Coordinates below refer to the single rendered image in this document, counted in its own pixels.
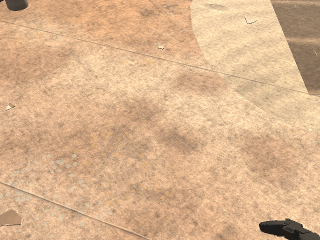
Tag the robot right hand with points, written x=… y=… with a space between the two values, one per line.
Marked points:
x=288 y=229

